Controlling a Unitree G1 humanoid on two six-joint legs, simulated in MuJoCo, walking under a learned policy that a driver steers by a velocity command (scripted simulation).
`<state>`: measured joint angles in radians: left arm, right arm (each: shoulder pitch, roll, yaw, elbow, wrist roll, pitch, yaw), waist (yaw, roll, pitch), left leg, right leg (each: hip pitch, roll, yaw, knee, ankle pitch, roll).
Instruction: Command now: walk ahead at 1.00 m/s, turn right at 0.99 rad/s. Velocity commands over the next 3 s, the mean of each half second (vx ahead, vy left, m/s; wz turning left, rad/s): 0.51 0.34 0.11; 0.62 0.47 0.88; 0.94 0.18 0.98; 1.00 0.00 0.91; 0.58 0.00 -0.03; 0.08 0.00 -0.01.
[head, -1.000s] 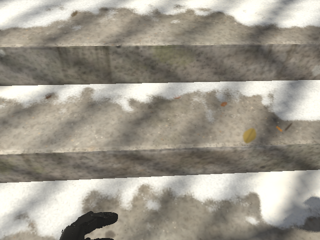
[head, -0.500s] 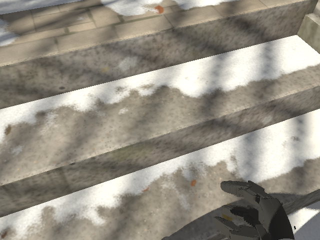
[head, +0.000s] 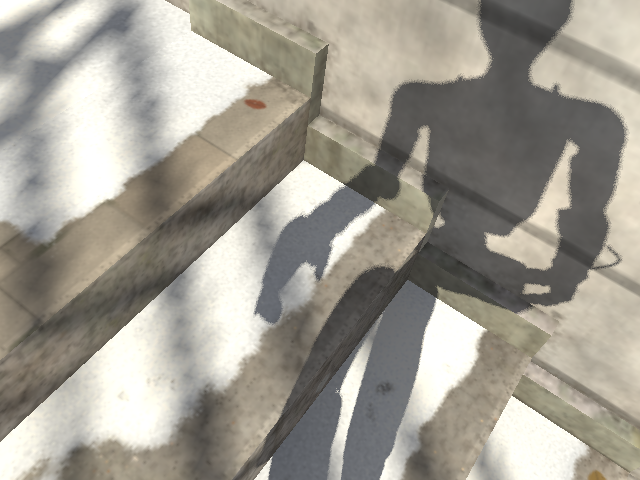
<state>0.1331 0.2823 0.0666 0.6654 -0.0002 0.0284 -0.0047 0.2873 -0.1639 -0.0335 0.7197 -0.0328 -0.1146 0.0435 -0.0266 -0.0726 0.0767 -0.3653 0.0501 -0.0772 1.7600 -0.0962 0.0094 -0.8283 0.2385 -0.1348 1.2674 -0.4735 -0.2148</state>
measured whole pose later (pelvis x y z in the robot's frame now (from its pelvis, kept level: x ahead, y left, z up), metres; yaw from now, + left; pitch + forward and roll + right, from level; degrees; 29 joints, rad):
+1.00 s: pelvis +0.56 +0.27 +0.30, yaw +29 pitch +1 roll +0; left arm 0.50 0.34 0.10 0.99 0.06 -0.09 0.10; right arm -0.17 -0.21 -0.02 0.30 0.01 0.09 0.08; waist 0.06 -0.05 -0.03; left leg -1.07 0.12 -0.14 1.82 -0.62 0.11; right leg -0.03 -0.32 -0.23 0.27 -0.20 0.16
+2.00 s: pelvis +1.00 +0.96 +0.43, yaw +85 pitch +0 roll +0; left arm 0.49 0.22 0.01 0.85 0.00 -0.08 0.03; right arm 0.18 -0.28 -0.04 0.72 -0.04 -0.01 0.03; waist 0.02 0.03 0.01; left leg -0.47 -0.14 0.12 0.79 -0.36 0.20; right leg -0.15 -0.05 -0.10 1.41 -0.40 -0.03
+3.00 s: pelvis +1.14 +1.43 +0.47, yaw +81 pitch -1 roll +0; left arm 0.23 0.20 -0.01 0.98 0.01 -0.01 0.01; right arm 0.30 -0.19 0.02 1.05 -0.01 -0.01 -0.04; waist 0.01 -0.01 0.00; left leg -0.18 -0.02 -0.01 0.41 -0.22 0.01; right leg -0.23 0.06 -0.05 0.39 -0.14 -0.07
